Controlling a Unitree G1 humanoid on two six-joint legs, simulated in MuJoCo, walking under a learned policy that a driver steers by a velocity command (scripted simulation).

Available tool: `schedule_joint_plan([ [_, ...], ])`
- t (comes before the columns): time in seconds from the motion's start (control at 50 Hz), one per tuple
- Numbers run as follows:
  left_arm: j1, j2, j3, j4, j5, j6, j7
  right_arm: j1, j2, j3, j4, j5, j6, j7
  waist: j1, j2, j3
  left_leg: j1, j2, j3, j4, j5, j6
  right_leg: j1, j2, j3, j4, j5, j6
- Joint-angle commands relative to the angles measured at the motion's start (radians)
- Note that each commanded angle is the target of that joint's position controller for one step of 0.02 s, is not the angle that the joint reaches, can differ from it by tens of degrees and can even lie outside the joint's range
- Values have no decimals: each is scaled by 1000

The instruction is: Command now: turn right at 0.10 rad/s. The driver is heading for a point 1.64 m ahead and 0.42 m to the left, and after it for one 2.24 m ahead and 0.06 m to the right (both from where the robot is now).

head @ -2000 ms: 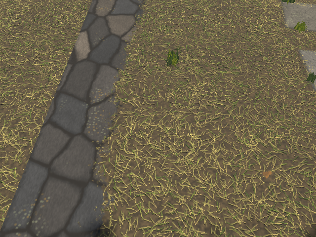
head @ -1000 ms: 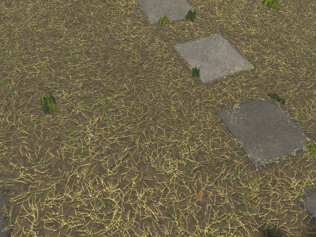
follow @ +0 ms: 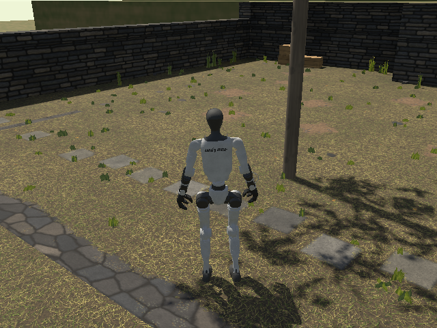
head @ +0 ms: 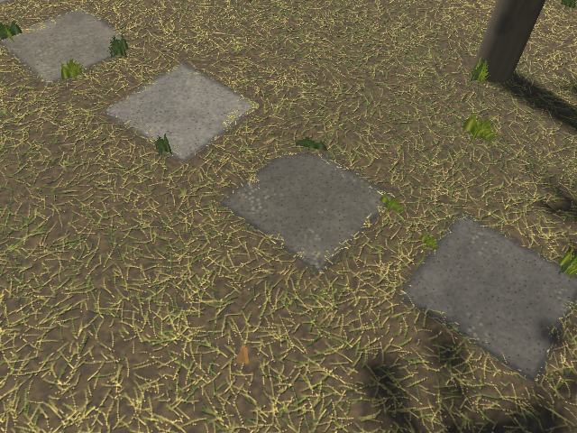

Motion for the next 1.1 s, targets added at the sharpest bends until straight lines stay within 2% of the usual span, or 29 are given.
schedule_joint_plan([
  [0.02,12,53,3,-13,-11,-6,12,19,-166,-43,-15,-4,-6,2,-15,207,-68,106,205,-196,-67,390,126,18,-8,-72,-177,37,-2],
  [0.06,45,50,-2,21,-6,-16,22,12,-170,-45,5,2,-3,2,15,176,-69,62,189,-187,-39,394,80,142,-27,-69,-398,260,-21],
  [0.08,39,76,0,29,4,-25,28,24,-158,-42,10,3,-10,3,9,145,-89,18,184,-193,-38,354,46,220,-73,-1,-422,336,-33],
  [0.1,35,116,3,31,16,-36,33,33,-144,-38,6,5,-17,9,-9,81,-116,-29,157,-163,-20,279,19,281,-159,80,-390,445,-48],
  [0.12,-14,121,2,55,2,-38,28,41,-116,-34,19,15,-15,12,-47,-45,-71,16,93,-100,-85,131,7,163,-166,78,-341,471,-79],
  [0.14,-29,77,-9,55,0,-45,22,18,-142,-38,41,9,-11,7,-19,-6,-59,47,88,-95,-76,108,-1,142,-155,72,-353,425,-79],
  [0.22,7,81,-15,120,0,-53,32,21,-135,-39,92,5,-5,7,-10,-13,-32,60,105,-98,-64,174,3,121,-136,60,-380,385,-73],
  [0.38,4,63,-28,193,0,-56,36,38,-115,-30,192,5,-1,3,-11,28,2,42,99,-96,-89,100,-13,92,-139,66,-406,307,-85],
  [0.4,18,62,-28,203,1,-56,36,46,-113,-29,203,4,0,4,-8,25,-20,47,86,-87,-83,13,-12,96,-133,68,-421,193,-93],
  [0.44,48,107,-9,212,2,-46,34,36,-126,-36,203,-4,4,8,9,-21,10,-41,23,-38,16,-255,4,66,-132,116,-438,-167,-143],
  [0.48,104,139,10,224,5,-42,31,-9,-93,-30,178,-17,2,19,42,-99,88,-197,-17,28,172,-300,7,60,-237,280,-536,-411,-223],
  [0.5,107,139,16,226,7,-44,30,-17,-79,-26,168,-22,-5,22,43,-127,119,-246,5,54,262,-238,8,55,-306,354,-579,-426,-260],
  [0.54,106,117,19,221,15,-60,24,-33,-102,-34,151,-18,-25,27,40,-97,120,-315,52,28,357,-243,13,89,-345,379,-601,-306,-286],
  [0.58,87,98,17,223,13,-75,26,-6,-85,-32,155,-10,-45,30,15,-73,101,-273,61,36,280,-225,15,119,-300,264,-542,-46,-261],
  [0.64,61,59,7,230,5,-78,28,159,-55,-35,221,2,-58,11,-62,-40,33,87,-9,97,5,-16,14,-16,-192,91,-348,281,-170],
  [0.66,74,19,-5,227,7,-82,27,209,-93,-45,235,-7,-62,2,-66,44,8,196,72,-18,-65,-1,13,-86,-138,32,-234,234,-127],
  [0.68,93,-42,-24,207,3,-82,26,268,-196,-64,233,-8,-64,-4,-69,247,-37,271,286,-324,-183,-20,62,-208,-19,-83,-26,13,-79],
  [0.7,90,24,-7,207,10,-70,30,318,-211,-64,264,3,-51,1,-76,281,-28,201,406,-461,-199,127,147,-212,-10,-104,103,-169,-71],
  [0.72,88,33,-4,219,15,-64,30,261,-143,-47,253,1,-50,3,-33,167,25,152,383,-415,-185,201,165,-212,-47,-69,208,-135,-73],
  [0.74,90,-14,-16,234,16,-61,26,200,-98,-32,235,1,-55,2,-12,117,49,104,346,-328,-178,288,158,-199,-71,-60,233,-80,-68],
  [0.76,95,-38,-23,244,12,-61,22,150,-79,-23,218,-3,-57,-3,13,109,37,94,306,-248,-182,361,132,-165,-93,-64,212,-27,-61],
  [0.8,101,-40,-26,259,13,-57,19,133,-55,-6,221,-7,-68,-11,29,122,1,98,254,-130,-148,642,119,-94,-93,-89,164,35,-43],
  [0.86,84,-48,-33,264,-3,-47,28,170,-40,11,249,-2,-69,-17,24,141,-41,134,219,-50,-83,836,102,-37,-76,-117,34,64,-32],
  [0.94,44,-51,-41,265,-12,-35,42,190,-36,18,273,2,-49,-25,3,160,-43,113,216,-65,-51,742,95,30,-74,-134,-137,144,-35],
  [0.98,59,-60,-49,275,-4,-38,44,171,-40,15,277,9,-44,-22,29,116,-28,27,203,-75,-56,527,58,149,-104,-106,-288,361,-44],
  [1.02,57,4,-40,279,8,-50,44,219,-31,8,281,8,-45,-16,-13,24,-10,-65,137,-68,-99,198,28,238,-192,-12,-270,576,-65],
  [1.04,36,-2,-37,290,-4,-47,40,268,16,15,306,7,-37,-17,-28,-49,20,-35,114,-57,-134,131,21,183,-185,-18,-250,541,-84],
  [1.06,29,-43,-43,288,-4,-48,37,242,4,13,314,4,-34,-22,-4,-31,47,-8,111,-53,-119,149,20,150,-173,-19,-268,509,-78],
  [1.1,41,-61,-46,298,-2,-53,42,214,-9,5,311,5,-34,-24,2,-15,29,42,120,-51,-97,253,18,144,-165,-24,-291,535,-72],
])
Keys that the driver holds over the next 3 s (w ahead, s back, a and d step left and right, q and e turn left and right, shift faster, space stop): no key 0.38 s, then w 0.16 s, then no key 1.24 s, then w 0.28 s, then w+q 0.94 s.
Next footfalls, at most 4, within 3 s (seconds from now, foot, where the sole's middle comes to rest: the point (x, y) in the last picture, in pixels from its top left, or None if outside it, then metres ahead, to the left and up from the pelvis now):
0.08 right None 0.01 -0.12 -0.78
1.00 right None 0.15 -0.09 -0.78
2.18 right None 0.32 -0.13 -0.78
2.70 left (244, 390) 0.59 0.09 -0.78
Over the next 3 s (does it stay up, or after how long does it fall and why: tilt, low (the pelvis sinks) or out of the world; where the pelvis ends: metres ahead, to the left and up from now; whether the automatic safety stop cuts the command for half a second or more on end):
stays up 0.60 0.06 0.00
